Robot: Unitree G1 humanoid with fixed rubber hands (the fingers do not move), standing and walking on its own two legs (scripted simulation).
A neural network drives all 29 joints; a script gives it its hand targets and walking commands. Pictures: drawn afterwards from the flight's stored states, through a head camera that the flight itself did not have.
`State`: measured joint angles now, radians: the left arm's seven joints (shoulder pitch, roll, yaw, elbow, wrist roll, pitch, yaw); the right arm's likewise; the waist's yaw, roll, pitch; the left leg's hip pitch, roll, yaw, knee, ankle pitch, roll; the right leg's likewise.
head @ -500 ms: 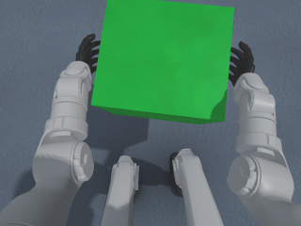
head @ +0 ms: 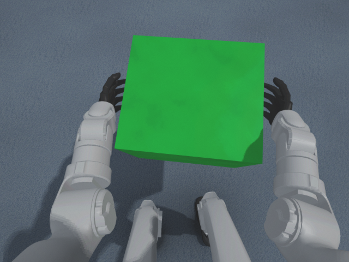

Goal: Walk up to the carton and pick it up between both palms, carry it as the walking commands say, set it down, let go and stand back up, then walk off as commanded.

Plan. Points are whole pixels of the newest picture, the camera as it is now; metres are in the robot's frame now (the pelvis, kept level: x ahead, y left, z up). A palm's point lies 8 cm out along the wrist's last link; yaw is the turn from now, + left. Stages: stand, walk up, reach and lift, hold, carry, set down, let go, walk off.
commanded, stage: reach and lift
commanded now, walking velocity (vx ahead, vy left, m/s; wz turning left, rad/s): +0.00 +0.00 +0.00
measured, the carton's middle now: (190, 110) +0.48 -0.05 -0.12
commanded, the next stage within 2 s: none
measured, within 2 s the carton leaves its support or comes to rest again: neither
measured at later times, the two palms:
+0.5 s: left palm (100, 99) +0.45 +0.14 +0.02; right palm (299, 111) +0.40 -0.24 +0.03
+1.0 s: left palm (79, 95) +0.43 +0.15 +0.09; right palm (332, 108) +0.37 -0.23 +0.11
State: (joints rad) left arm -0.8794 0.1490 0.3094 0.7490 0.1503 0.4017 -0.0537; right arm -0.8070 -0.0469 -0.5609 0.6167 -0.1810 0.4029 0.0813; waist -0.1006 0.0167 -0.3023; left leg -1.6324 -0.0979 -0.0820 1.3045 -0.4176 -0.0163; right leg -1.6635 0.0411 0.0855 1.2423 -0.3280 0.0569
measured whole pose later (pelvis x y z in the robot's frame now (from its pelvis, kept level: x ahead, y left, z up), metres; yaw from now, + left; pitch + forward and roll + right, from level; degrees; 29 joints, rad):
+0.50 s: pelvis +0.03 -0.01 +0.07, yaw +0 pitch +36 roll +0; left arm -0.67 0.10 0.32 0.64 0.19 0.39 -0.09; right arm -0.59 0.04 -0.51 0.50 -0.20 0.39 0.07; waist -0.09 0.01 -0.27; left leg -1.27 -0.07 -0.10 0.99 -0.35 -0.02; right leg -1.31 0.05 0.09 0.94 -0.27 0.03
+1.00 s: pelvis +0.04 +0.00 +0.12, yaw +0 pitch +24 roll -1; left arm -0.53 0.06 0.28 0.63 0.21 0.40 -0.09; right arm -0.47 0.03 -0.48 0.49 -0.22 0.42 0.11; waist -0.11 0.02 -0.22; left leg -0.87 -0.07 -0.12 0.72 -0.27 0.00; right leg -0.89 0.02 0.08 0.65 -0.18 0.04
